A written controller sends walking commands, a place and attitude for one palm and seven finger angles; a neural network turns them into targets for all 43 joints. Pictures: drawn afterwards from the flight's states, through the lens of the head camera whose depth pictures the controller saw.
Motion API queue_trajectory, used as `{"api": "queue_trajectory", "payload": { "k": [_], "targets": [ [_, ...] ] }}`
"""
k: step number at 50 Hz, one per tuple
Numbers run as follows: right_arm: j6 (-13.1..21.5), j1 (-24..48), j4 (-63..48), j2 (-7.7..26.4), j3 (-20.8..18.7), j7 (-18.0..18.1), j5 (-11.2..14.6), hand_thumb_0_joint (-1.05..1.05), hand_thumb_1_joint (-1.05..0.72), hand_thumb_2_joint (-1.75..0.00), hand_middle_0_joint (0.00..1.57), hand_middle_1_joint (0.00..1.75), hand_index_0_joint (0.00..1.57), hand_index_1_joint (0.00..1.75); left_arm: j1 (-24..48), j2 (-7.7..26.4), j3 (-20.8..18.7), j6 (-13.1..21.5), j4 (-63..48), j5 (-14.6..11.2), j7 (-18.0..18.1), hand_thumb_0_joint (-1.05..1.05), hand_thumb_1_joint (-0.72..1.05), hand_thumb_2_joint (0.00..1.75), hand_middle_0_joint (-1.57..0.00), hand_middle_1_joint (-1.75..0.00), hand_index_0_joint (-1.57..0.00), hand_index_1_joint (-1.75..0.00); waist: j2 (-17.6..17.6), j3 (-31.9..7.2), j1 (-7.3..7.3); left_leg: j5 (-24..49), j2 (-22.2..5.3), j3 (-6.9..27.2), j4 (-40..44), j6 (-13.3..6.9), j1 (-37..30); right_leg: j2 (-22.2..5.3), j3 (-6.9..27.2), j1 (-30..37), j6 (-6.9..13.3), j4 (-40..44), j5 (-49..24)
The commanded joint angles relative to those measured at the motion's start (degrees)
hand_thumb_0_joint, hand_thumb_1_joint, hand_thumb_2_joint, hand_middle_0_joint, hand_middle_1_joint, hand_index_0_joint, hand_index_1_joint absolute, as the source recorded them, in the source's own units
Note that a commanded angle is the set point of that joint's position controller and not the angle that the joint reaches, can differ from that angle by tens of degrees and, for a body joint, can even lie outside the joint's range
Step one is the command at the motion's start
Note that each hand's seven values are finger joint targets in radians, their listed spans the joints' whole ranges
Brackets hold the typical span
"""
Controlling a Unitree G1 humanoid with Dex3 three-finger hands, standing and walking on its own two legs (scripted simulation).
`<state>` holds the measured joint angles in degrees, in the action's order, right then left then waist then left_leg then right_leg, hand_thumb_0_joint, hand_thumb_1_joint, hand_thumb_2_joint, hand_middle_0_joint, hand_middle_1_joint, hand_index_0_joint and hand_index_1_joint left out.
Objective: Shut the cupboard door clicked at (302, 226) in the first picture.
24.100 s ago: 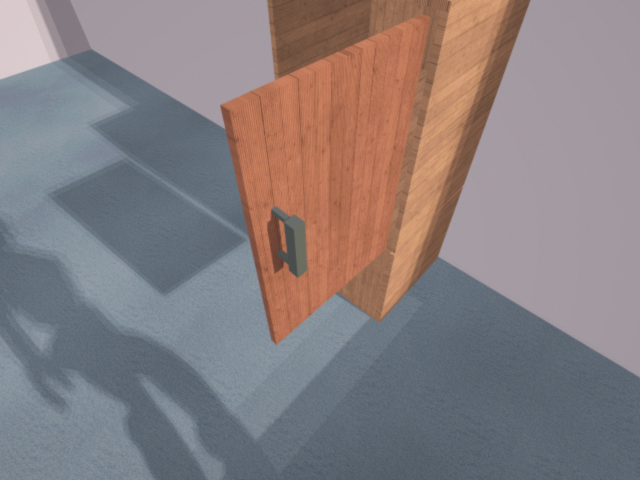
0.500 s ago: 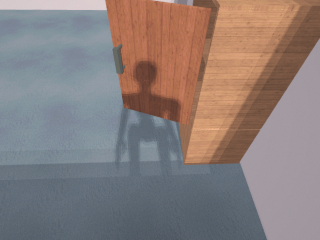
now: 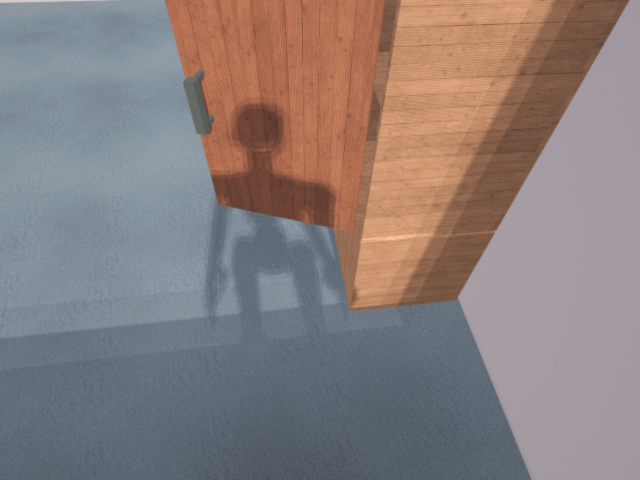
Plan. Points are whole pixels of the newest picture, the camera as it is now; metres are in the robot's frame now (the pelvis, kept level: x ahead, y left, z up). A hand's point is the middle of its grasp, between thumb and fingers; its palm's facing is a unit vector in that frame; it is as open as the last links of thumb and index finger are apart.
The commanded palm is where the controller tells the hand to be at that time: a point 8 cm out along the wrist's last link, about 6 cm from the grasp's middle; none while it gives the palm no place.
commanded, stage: turn to face it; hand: left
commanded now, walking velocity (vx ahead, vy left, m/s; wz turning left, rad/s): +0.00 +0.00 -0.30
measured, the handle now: (201, 102) +0.81 +0.30 +0.01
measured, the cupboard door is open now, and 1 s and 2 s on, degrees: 68 68 68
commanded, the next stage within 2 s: take the last steps up to it in 0.30 s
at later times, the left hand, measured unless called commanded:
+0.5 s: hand out of the picture +0.05 +0.20 -0.18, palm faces -0.07 -0.98 -0.21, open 7.4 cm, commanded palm none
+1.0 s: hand out of the picture +0.09 +0.25 -0.19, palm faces -0.01 -0.99 -0.16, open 7.4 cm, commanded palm none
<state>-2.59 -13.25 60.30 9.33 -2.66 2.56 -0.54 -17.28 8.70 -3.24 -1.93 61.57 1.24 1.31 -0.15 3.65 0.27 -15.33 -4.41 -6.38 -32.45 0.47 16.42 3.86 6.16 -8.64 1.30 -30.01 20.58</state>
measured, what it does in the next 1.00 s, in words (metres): walks ahead: left foot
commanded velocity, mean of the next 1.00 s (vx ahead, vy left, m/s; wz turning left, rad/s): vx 0.18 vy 0.09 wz -0.05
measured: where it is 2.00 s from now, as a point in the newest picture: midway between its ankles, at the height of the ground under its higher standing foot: (287, 454)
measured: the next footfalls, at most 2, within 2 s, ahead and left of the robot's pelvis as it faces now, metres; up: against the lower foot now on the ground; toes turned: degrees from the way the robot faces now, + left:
left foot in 0.96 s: +0.25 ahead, +0.19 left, +0.00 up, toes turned +3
right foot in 1.22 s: +0.27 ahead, -0.01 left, +0.00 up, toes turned -13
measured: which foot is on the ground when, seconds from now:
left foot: down 0.00-0.66, up 0.68-0.94, down 0.96-1.00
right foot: down 0.00-0.96, up 0.98-1.00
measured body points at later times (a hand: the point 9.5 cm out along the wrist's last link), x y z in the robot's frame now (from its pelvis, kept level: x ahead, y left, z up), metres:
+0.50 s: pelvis +0.00 +0.02 +0.00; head +0.04 +0.03 +0.44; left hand +0.06 +0.26 -0.16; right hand +0.05 -0.23 -0.14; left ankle +0.00 +0.13 -0.73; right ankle -0.05 -0.11 -0.73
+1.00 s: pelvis +0.12 +0.07 -0.02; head +0.16 +0.08 +0.43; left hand +0.09 +0.30 -0.18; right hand +0.11 -0.18 -0.16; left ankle +0.21 +0.19 -0.74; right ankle +0.00 -0.08 -0.71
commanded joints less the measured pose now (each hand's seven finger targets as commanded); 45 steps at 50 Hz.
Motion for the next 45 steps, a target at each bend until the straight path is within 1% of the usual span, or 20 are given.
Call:
{"api": "queue_trajectory", "payload": {
  "k": [1, 7, 9, 10, 12, 14, 19, 20, 21, 22, 23, 24, 27, 30, 31, 32, 33, 34, 40, 45],
  "targets": [
    [0.8, -2.0, -4.1, 8.5, -1.9, 0.5, -0.5, 0.00, -0.90, -0.90, 0.20, 0.30, 0.20, 0.30, -1.6, 7.0, -1.5, 0.3, -4.1, 0.2, 0.3, 0.00, 0.90, 0.90, -0.20, -0.30, -0.20, -0.30, -2.2, -0.7, 0.32, 4.6, -6.5, 6.5, 5.4, -3.1, -6.9, -4.2, 3.5, -11.3, 1.9, 1.4, -16.1],
    [0.9, 1.0, -6.2, 10.8, -2.6, 0.3, -0.8, 0.00, -0.90, -0.90, 0.20, 0.30, 0.20, 0.30, -2.8, 6.5, -1.7, 0.3, -5.5, 0.4, -0.2, 0.00, 0.90, 0.90, -0.20, -0.30, -0.20, -0.30, -5.8, -4.3, -1.82, 4.0, -11.4, 8.7, 7.5, -6.0, -4.1, -2.5, -0.2, -9.1, 1.0, -5.4, -11.0],
    [0.6, 2.4, -7.3, 8.9, -2.4, 0.0, -0.5, 0.00, -0.90, -0.90, 0.20, 0.30, 0.20, 0.30, -2.9, 8.6, -1.9, 0.7, -6.0, 0.8, 0.0, 0.00, 0.90, 0.90, -0.20, -0.30, -0.20, -0.30, 2.4, -3.3, -2.02, 0.5, -5.5, 2.8, 0.1, -2.7, -0.3, -6.7, 6.6, -7.5, 2.0, 2.3, -18.1],
    [0.4, 3.1, -8.2, 6.8, -2.2, -0.1, -0.3, 0.00, -0.90, -0.90, 0.20, 0.30, 0.20, 0.30, -3.1, 10.4, -2.2, 1.0, -5.9, 1.0, 0.3, 0.00, 0.90, 0.90, -0.20, -0.30, -0.20, -0.30, 11.0, -3.7, -2.01, -4.9, -0.1, 0.0, -7.4, -0.5, 3.4, -11.8, 15.2, -5.2, 3.4, 7.2, -23.0],
    [-0.1, 5.5, -9.1, 6.0, -1.9, -0.5, -0.3, 0.00, -0.90, -0.90, 0.20, 0.30, 0.20, 0.30, -3.1, 11.8, -2.4, 0.9, -5.8, 0.6, 1.1, 0.00, 0.90, 0.90, -0.20, -0.30, -0.20, -0.30, 11.6, -1.0, -2.82, -15.5, 3.0, 4.8, -21.0, 0.2, 11.3, -16.7, 21.5, -1.3, 9.2, 9.4, -36.5],
    [0.4, 4.4, -9.1, 6.1, -1.9, -0.2, 0.0, 0.00, -0.90, -0.90, 0.20, 0.30, 0.20, 0.30, -0.1, 11.6, -2.7, 0.9, -6.8, 0.7, 1.5, 0.00, 0.90, 0.90, -0.20, -0.30, -0.20, -0.30, 9.0, -2.3, -1.39, -15.1, 2.8, 7.6, -24.7, 0.2, 13.1, -16.3, 19.3, 2.9, 12.2, 5.7, -44.3],
    [1.2, 0.3, -8.5, 5.4, -1.1, 0.1, 0.3, 0.00, -0.90, -0.90, 0.20, 0.30, 0.20, 0.30, 2.7, 11.2, -3.0, 0.5, -8.0, 0.2, 1.5, 0.00, 0.90, 0.90, -0.20, -0.30, -0.20, -0.30, 7.6, -4.8, 1.04, -3.9, 3.4, 7.1, -0.5, 0.2, 0.5, -11.5, 15.4, 1.0, 7.4, 2.0, -40.8],
    [1.7, -2.0, -7.5, 6.0, -1.1, 0.1, 0.3, 0.00, -0.90, -0.90, 0.20, 0.30, 0.20, 0.30, 3.3, 10.1, -2.7, 0.6, -8.0, -0.1, 1.4, 0.00, 0.90, 0.90, -0.20, -0.30, -0.20, -0.30, 4.7, -5.9, 2.02, 4.9, 1.9, 8.3, 7.7, -0.3, -6.9, -8.7, 12.5, -3.1, 4.6, -0.2, -33.7],
    [2.4, -2.5, -7.1, 9.0, -1.1, 0.2, -0.4, 0.00, -0.90, -0.90, 0.20, 0.30, 0.20, 0.30, 0.7, 7.7, -2.1, 0.7, -8.4, -0.5, 1.0, 0.00, 0.90, 0.90, -0.20, -0.30, -0.20, -0.30, -4.9, -7.8, 0.69, 12.5, -5.4, 14.7, 10.3, -3.1, -14.5, -3.4, 7.4, -9.3, 1.7, -2.6, -18.0],
    [2.6, -3.0, -7.0, 11.7, -1.4, 0.3, -1.0, 0.00, -0.90, -0.90, 0.20, 0.30, 0.20, 0.30, -0.3, 5.5, -1.4, 0.9, -8.2, -0.5, 0.5, 0.00, 0.90, 0.90, -0.20, -0.30, -0.20, -0.30, -11.4, -6.9, 0.19, 8.7, -12.2, 22.4, 13.0, -7.7, -13.5, -0.4, 2.1, -11.6, -0.1, -5.3, -0.5],
    [2.5, -2.5, -7.2, 12.0, -1.2, 0.3, -1.3, 0.00, -0.90, -0.90, 0.20, 0.30, 0.20, 0.30, 0.3, 4.6, -0.8, 1.4, -8.4, 0.0, 0.0, 0.00, 0.90, 0.90, -0.20, -0.30, -0.20, -0.30, -7.9, -3.4, 0.12, -3.9, -14.2, 24.5, 16.3, -10.2, -8.7, 0.1, -0.4, -12.4, -0.6, -7.7, 6.6],
    [2.8, -3.4, -6.3, 11.6, -1.0, -0.1, -1.4, 0.00, -0.90, -0.90, 0.20, 0.30, 0.20, 0.30, 3.4, 5.0, -0.5, 1.0, -7.8, 0.6, -0.2, 0.00, 0.90, 0.90, -0.20, -0.30, -0.20, -0.30, -13.7, -0.4, 1.21, -9.2, -12.8, 26.7, 19.9, -10.8, -9.0, -0.5, -3.0, -15.8, -0.8, -12.4, 7.4],
    [2.6, -5.4, -5.1, 9.6, -0.3, -0.7, -1.5, 0.00, -0.90, -0.90, 0.20, 0.30, 0.20, 0.30, 6.4, 4.8, 0.0, 1.7, -8.2, 0.5, -1.1, 0.00, 0.90, 0.90, -0.20, -0.30, -0.20, -0.30, -10.3, 2.5, 1.12, -2.6, -11.0, 21.6, 18.9, -11.6, -8.6, -3.7, -6.3, -16.5, -0.1, -13.5, 7.9],
    [2.9, -4.2, -4.1, 9.0, 0.1, -0.8, -0.5, 0.00, -0.90, -0.90, 0.20, 0.30, 0.20, 0.30, 0.0, 4.1, -0.1, 3.1, -5.7, 0.3, -1.7, 0.00, 0.90, 0.90, -0.20, -0.30, -0.20, -0.30, -3.8, -1.0, -2.24, 1.2, -3.8, 12.0, 10.4, -7.7, -4.9, -2.7, -10.0, -1.4, -0.1, 5.0, -4.1],
    [3.2, -4.2, -4.3, 7.3, 0.2, -1.0, 0.0, 0.00, -0.90, -0.90, 0.20, 0.30, 0.20, 0.30, -2.9, 6.3, -0.7, 3.4, -4.6, 0.5, -1.3, 0.00, 0.90, 0.90, -0.20, -0.30, -0.20, -0.30, 1.2, -0.9, -3.20, -3.6, 0.3, 7.9, 5.1, -5.4, 3.3, -6.8, -3.4, 6.9, 1.3, 9.4, -2.5],
    [3.3, -3.9, -5.3, 5.4, 0.4, -1.3, 0.2, 0.00, -0.90, -0.90, 0.20, 0.30, 0.20, 0.30, -7.4, 10.6, -1.9, 3.7, -3.3, 0.7, -0.7, 0.00, 0.90, 0.90, -0.20, -0.30, -0.20, -0.30, 10.2, 0.3, -4.87, -11.9, 5.5, 3.0, -4.8, -2.8, 14.4, -17.9, 11.8, 13.4, 5.5, 16.5, 5.8],
    [3.1, -2.0, -6.9, 6.0, 0.0, -1.8, -0.6, 0.00, -0.90, -0.90, 0.20, 0.30, 0.20, 0.30, -10.6, 13.7, -2.7, 3.3, -2.9, 0.5, -0.6, 0.00, 0.90, 0.90, -0.20, -0.30, -0.20, -0.30, 9.9, 0.8, -6.24, -18.6, 5.3, 2.6, -14.9, -1.8, 19.0, -26.7, 21.3, 12.9, 10.3, 21.4, 11.5],
    [2.9, 0.7, -6.7, 7.0, -0.7, -1.9, -1.1, 0.00, -0.90, -0.90, 0.20, 0.30, 0.20, 0.30, -9.6, 12.4, -2.5, 3.6, -2.8, 0.3, -0.3, 0.00, 0.90, 0.90, -0.20, -0.30, -0.20, -0.30, 9.9, 4.1, -5.74, -16.1, 2.8, 6.1, -21.8, -1.8, 21.5, -26.9, 22.8, 8.9, 12.1, 21.8, 11.4],
    [3.0, -1.5, -6.0, 2.8, -0.3, -3.7, -0.4, 0.00, -0.90, -0.90, 0.20, 0.30, 0.20, 0.30, -4.4, 8.8, -2.1, 5.1, -3.0, 0.7, 0.2, 0.00, 0.90, 0.90, -0.20, -0.30, -0.20, -0.30, 7.4, 3.0, -1.54, -6.4, -1.3, 5.1, -17.0, -0.8, 17.3, -22.8, 0.8, 6.1, 8.5, 17.6, -14.5],
    [3.7, -7.8, -4.9, 3.9, -0.2, -4.3, -0.4, 0.00, -0.90, -0.90, 0.20, 0.30, 0.20, 0.30, -1.4, 10.4, -2.7, 4.7, -2.5, 0.5, -0.2, 0.00, 0.90, 0.90, -0.20, -0.30, -0.20, -0.30, 6.5, 3.5, 2.20, 2.1, 1.6, -0.2, -1.9, -1.7, -2.6, -19.0, -8.7, -6.4, 4.0, 12.2, -6.9]
  ]
}}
